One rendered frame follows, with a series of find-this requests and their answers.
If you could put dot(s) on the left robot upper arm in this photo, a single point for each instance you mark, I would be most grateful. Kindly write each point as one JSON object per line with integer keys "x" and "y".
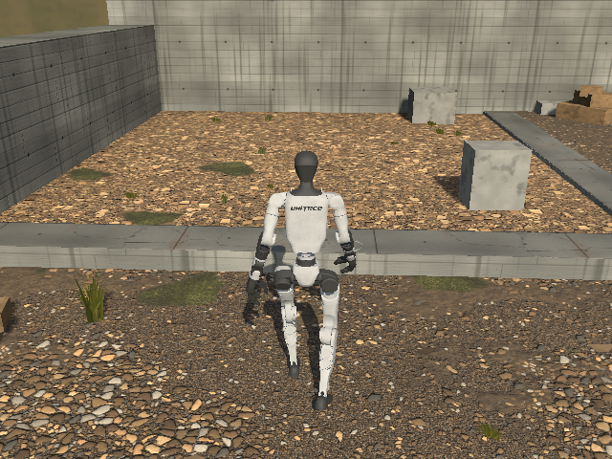
{"x": 276, "y": 201}

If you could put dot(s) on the robot left thigh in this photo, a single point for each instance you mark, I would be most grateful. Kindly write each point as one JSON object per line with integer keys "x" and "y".
{"x": 283, "y": 282}

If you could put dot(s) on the robot left foot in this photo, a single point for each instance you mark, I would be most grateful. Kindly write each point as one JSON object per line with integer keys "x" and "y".
{"x": 294, "y": 369}

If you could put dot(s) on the robot left hand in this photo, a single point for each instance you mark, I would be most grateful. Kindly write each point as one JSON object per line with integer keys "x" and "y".
{"x": 250, "y": 289}

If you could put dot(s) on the robot left forearm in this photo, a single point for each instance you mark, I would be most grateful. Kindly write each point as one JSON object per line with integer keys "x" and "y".
{"x": 259, "y": 260}

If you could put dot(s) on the right robot upper arm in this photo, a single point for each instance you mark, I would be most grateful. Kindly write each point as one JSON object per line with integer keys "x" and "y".
{"x": 335, "y": 202}

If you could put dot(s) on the robot right hand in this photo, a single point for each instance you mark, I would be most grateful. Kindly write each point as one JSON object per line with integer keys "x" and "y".
{"x": 350, "y": 268}

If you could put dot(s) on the robot right forearm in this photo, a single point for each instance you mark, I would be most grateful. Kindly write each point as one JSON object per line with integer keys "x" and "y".
{"x": 349, "y": 249}

